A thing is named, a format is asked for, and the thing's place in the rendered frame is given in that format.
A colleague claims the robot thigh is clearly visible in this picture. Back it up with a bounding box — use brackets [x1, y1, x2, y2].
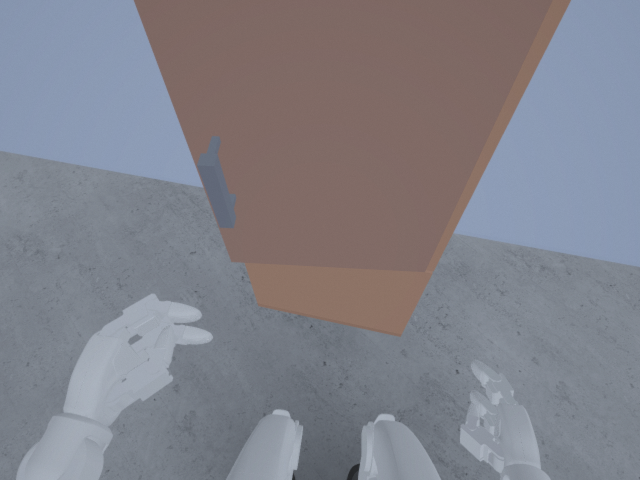
[226, 414, 303, 480]
[361, 420, 441, 480]

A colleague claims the cupboard door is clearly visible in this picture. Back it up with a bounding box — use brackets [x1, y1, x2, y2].
[134, 0, 552, 272]

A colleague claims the robot left hand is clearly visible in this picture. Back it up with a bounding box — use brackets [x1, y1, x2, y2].
[63, 294, 213, 427]

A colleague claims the handle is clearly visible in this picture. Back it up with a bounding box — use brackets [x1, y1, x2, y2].
[197, 136, 236, 228]

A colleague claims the robot right hand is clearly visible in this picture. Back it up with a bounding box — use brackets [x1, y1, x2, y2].
[460, 359, 541, 476]

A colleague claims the left robot forearm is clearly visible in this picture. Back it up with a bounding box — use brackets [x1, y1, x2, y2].
[16, 413, 113, 480]

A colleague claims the left robot thigh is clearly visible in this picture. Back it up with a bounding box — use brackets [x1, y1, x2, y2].
[226, 414, 303, 480]

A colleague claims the right robot thigh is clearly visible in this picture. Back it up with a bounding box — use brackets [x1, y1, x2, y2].
[361, 420, 441, 480]

